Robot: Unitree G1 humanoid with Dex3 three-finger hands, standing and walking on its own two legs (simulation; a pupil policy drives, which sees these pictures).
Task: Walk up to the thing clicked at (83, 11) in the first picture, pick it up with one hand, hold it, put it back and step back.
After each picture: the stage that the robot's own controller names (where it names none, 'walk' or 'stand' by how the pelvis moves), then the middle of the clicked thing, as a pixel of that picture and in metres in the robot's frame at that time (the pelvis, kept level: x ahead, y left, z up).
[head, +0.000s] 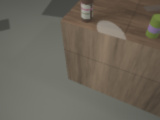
stand; (87, 1) +0.89 +0.00 +0.02
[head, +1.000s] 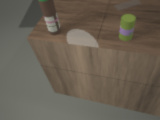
walk; (49, 13) +0.75 +0.23 +0.04
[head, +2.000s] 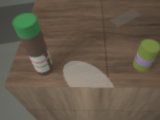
rise first; (36, 49) +0.44 +0.19 +0.07
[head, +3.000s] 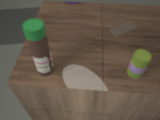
stand; (40, 51) +0.47 +0.19 +0.04
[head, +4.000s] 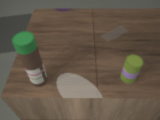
stand; (32, 62) +0.43 +0.22 +0.02
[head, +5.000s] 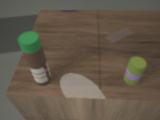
stand; (37, 61) +0.44 +0.21 +0.02
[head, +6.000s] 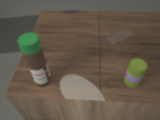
stand; (37, 63) +0.44 +0.21 +0.02
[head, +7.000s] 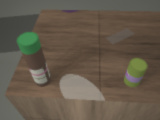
stand; (36, 62) +0.44 +0.21 +0.02
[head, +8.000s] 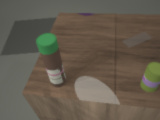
rise first; (53, 63) +0.44 +0.17 +0.02
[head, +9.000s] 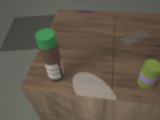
go down; (51, 58) +0.46 +0.18 +0.02
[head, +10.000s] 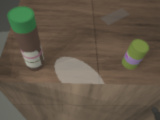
go down; (29, 44) +0.47 +0.16 +0.05
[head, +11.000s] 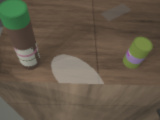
go down; (23, 40) +0.46 +0.17 +0.07
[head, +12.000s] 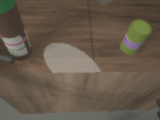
close in; (10, 27) +0.47 +0.18 +0.10
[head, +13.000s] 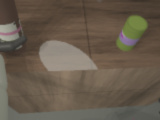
lift; (5, 16) +0.51 +0.18 +0.11
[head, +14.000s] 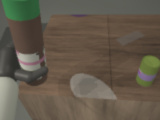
lift; (29, 44) +0.33 +0.16 +0.24
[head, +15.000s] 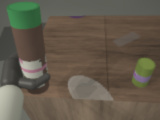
hold; (32, 53) +0.33 +0.16 +0.20
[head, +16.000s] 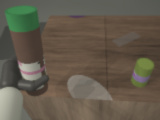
hold; (30, 55) +0.33 +0.16 +0.19
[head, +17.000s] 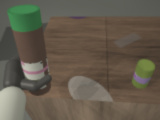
crouch; (33, 55) +0.33 +0.16 +0.20
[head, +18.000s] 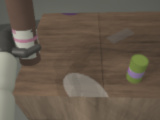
crouch; (23, 25) +0.44 +0.18 +0.22
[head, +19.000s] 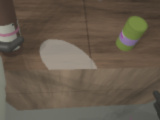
lower; (3, 17) +0.51 +0.18 +0.10
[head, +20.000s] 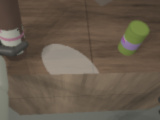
lower; (8, 22) +0.49 +0.18 +0.11
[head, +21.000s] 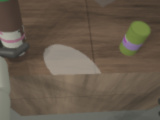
lower; (9, 24) +0.49 +0.18 +0.11
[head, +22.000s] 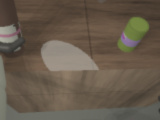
lower; (4, 18) +0.50 +0.19 +0.11
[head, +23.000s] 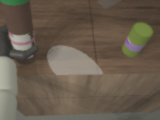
loosen; (20, 27) +0.48 +0.16 +0.10
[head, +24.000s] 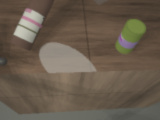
withdraw; (36, 13) +0.57 +0.10 +0.06
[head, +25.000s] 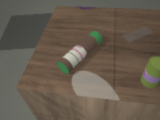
sink last; (81, 51) +0.56 +0.06 -0.03
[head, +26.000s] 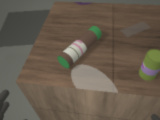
stand; (80, 45) +0.58 +0.06 -0.03
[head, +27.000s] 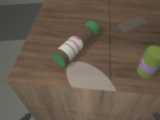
stand; (77, 42) +0.56 +0.06 -0.01
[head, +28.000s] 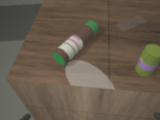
stand; (77, 41) +0.57 +0.06 +0.00
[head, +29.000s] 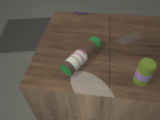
stand; (81, 54) +0.58 +0.04 -0.07
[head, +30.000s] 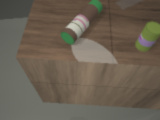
walk; (82, 20) +0.65 +0.01 -0.06
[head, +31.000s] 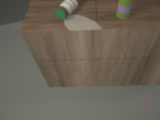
walk; (72, 1) +0.86 +0.11 -0.05
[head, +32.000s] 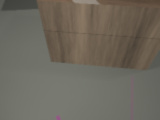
stand; out of the picture +1.19 +0.05 -0.05
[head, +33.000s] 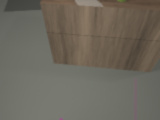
stand; out of the picture +1.17 +0.03 -0.06
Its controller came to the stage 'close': yes
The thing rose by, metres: 0.22
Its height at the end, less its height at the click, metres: -0.09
